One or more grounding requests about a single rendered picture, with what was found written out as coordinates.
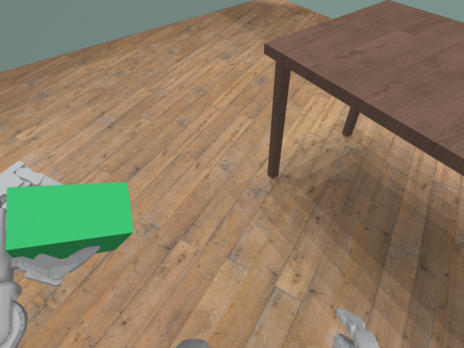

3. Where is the right robot hand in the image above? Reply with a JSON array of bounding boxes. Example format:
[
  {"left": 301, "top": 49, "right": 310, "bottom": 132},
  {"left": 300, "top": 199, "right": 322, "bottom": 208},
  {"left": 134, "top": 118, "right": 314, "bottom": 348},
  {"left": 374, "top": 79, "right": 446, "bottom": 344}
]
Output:
[{"left": 333, "top": 307, "right": 380, "bottom": 348}]

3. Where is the robot left forearm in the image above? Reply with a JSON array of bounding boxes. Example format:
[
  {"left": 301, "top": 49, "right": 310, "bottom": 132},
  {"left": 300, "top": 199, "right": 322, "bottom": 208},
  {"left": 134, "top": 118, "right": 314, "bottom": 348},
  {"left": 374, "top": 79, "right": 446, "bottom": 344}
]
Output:
[{"left": 0, "top": 281, "right": 28, "bottom": 348}]

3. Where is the left robot hand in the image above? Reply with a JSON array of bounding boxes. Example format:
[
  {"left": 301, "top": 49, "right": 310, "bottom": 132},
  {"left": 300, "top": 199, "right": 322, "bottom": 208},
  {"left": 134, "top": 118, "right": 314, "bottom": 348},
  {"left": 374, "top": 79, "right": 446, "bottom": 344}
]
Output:
[{"left": 0, "top": 161, "right": 101, "bottom": 286}]

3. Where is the sponge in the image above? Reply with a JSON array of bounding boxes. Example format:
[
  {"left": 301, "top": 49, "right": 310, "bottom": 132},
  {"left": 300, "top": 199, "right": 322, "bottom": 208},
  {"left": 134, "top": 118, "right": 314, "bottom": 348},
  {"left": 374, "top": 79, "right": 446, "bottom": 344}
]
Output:
[{"left": 6, "top": 182, "right": 133, "bottom": 260}]

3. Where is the table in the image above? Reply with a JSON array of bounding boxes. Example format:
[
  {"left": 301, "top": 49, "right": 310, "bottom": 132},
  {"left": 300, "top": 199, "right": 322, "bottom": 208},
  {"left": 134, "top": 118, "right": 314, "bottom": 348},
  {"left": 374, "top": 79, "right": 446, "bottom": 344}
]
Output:
[{"left": 264, "top": 0, "right": 464, "bottom": 179}]

